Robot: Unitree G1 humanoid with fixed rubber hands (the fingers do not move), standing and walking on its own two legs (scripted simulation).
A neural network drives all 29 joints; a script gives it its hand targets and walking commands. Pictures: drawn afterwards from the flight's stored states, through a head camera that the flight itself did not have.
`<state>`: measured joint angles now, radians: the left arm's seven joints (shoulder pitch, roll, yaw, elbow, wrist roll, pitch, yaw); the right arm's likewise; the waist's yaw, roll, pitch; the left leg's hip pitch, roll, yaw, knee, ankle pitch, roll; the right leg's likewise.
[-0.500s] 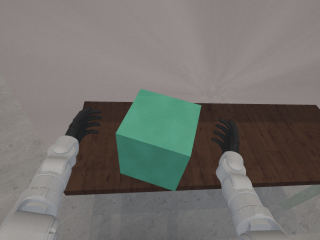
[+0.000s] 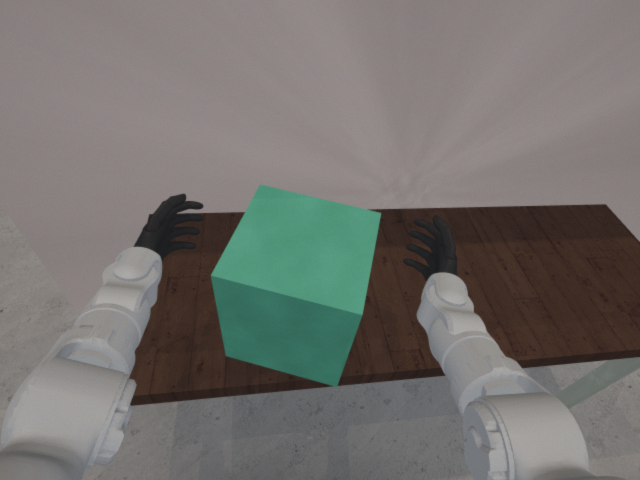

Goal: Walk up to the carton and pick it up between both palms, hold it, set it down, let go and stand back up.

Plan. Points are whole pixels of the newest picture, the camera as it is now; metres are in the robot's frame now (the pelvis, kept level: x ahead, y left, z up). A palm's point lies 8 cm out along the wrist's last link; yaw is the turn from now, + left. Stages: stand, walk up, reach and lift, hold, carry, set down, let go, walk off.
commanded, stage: reach and lift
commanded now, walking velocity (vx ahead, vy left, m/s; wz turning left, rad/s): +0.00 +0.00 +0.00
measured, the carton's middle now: (299, 288) +0.45 -0.02 -0.09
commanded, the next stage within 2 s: none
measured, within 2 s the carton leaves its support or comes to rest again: neither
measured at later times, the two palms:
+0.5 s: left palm (185, 286) +0.42 +0.16 -0.03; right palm (434, 312) +0.35 -0.22 -0.03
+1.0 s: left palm (193, 295) +0.43 +0.15 -0.06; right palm (421, 314) +0.36 -0.21 -0.05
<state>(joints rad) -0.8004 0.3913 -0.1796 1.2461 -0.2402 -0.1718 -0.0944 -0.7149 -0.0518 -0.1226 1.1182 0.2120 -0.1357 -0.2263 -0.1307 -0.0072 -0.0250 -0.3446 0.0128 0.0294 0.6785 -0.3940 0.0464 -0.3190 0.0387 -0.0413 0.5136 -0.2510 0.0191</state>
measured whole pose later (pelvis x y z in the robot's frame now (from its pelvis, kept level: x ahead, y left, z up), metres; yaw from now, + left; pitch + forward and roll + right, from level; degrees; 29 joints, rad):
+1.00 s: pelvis -0.02 -0.01 -0.06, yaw -1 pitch +25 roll -4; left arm -0.96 0.32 -0.18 1.53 -0.24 -0.43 -0.08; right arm -0.86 -0.05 -0.17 1.44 0.17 -0.47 -0.22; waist -0.13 0.00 -0.22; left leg -1.02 0.01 0.02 1.06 -0.49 0.02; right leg -1.02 0.03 -0.05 0.95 -0.37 0.00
